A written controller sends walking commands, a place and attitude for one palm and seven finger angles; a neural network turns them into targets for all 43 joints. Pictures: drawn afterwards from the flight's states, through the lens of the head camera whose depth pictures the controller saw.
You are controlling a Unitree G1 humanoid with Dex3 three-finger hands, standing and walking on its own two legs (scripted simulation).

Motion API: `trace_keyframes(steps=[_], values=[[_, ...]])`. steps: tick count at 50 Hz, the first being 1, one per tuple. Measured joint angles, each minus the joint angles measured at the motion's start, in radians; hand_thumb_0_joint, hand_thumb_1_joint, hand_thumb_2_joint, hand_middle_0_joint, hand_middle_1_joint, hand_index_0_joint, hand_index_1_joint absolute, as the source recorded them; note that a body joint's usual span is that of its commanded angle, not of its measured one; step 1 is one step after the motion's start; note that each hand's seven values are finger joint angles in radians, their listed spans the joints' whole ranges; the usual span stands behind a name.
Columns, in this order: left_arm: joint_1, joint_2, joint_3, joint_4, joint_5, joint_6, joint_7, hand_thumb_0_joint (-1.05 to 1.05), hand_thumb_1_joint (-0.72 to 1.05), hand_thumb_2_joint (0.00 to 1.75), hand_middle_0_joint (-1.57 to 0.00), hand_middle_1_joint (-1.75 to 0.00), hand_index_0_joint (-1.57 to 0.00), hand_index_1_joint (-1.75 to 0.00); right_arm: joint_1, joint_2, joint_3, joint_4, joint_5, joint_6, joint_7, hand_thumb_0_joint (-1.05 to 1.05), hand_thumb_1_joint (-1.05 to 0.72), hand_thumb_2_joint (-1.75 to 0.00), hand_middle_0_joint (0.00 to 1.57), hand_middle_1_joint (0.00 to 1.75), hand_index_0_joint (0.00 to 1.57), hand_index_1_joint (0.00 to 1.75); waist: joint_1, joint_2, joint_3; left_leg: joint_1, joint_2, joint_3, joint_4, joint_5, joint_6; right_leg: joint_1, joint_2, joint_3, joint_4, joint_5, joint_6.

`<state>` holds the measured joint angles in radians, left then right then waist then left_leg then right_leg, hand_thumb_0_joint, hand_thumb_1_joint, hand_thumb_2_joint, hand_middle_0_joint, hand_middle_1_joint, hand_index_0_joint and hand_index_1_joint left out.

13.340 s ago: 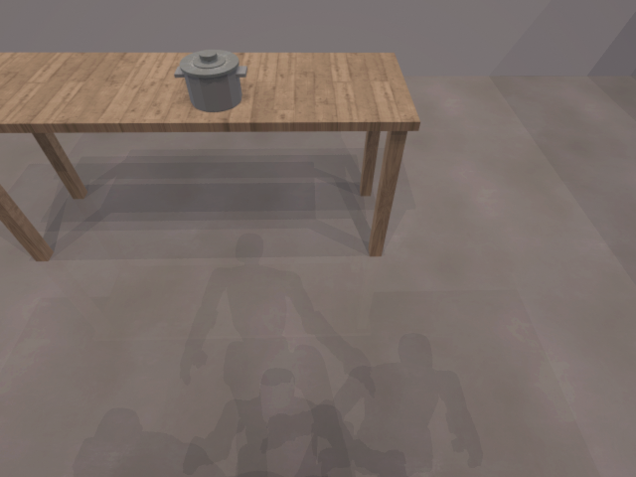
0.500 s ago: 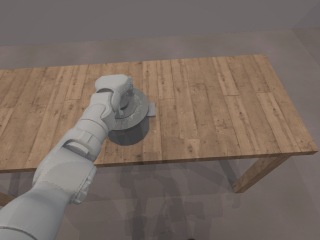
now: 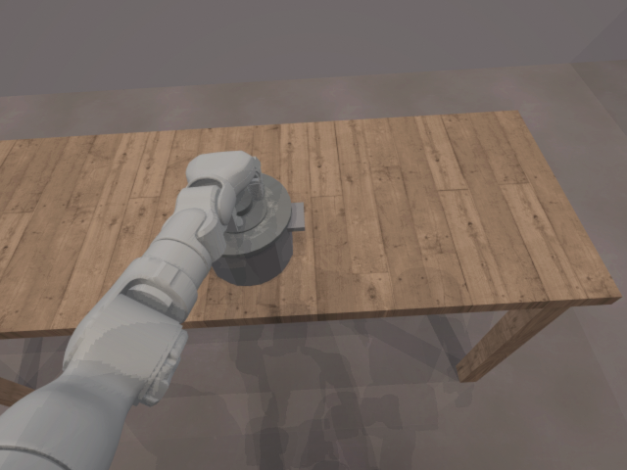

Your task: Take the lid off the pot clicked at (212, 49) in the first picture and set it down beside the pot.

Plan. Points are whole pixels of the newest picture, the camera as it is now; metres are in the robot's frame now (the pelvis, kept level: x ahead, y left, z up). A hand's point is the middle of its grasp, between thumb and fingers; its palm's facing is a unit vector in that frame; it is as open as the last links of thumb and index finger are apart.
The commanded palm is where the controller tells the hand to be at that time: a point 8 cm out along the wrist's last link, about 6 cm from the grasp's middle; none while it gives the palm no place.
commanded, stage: close the fingers and squeeze the knob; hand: left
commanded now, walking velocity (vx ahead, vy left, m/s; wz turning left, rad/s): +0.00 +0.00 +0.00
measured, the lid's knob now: (236, 202) +0.49 +0.10 +0.02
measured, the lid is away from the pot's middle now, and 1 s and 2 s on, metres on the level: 0.00 0.00 0.01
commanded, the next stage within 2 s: lift the lid straight up in 0.66 s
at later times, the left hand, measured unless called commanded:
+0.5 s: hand (230, 206) +0.47 +0.10 +0.05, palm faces -0.35 -0.05 -0.94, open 7.8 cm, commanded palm +0.46 +0.10 +0.10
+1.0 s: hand (228, 205) +0.46 +0.10 +0.05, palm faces -0.33 -0.05 -0.94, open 7.7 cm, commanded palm +0.46 +0.10 +0.12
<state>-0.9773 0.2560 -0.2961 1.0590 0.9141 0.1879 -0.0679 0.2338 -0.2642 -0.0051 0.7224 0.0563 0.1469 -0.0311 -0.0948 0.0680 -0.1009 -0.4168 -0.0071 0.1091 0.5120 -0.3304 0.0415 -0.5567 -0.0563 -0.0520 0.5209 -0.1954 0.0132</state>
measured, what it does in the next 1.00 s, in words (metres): stands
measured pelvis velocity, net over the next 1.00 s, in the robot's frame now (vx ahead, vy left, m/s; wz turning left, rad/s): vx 0.00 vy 0.00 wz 0.00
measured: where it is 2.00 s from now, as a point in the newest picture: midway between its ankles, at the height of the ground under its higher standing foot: outside the picture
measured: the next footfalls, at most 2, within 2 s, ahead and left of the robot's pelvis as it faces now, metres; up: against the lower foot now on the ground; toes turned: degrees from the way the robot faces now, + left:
none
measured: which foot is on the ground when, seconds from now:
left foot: down 0.00-1.00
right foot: down 0.00-1.00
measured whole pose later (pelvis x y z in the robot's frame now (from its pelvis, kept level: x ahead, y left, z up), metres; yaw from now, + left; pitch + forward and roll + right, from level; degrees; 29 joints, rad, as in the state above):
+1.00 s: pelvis +0.00 +0.00 +0.00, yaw +0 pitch +13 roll +0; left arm -0.94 0.27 -0.29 1.01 0.91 0.18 -0.07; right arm 0.25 -0.26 -0.01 0.73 0.06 0.12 -0.03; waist -0.09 0.08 -0.10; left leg -0.38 -0.01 0.11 0.49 -0.32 0.04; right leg -0.53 -0.05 -0.05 0.50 -0.19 0.01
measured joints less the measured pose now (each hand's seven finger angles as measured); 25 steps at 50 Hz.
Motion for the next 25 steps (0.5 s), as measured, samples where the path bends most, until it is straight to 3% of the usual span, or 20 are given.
trace_keyframes(steps=[25], values=[[-0.001, 0.016, 0.021, 0.018, 0.004, -0.014, 0.009, 0.0, 0.18, 0.83, -0.63, -0.94, -0.67, -0.94, 0.036, -0.002, -0.002, 0.014, -0.001, -0.014, -0.002, 0.0, -0.91, -0.9, 0.2, 0.3, 0.2, 0.29, -0.012, 0.002, 0.001, -0.003, 0.001, 0.007, -0.002, 0.005, 0.001, -0.006, 0.002, 0.008, -0.004, 0.009, 0.0]])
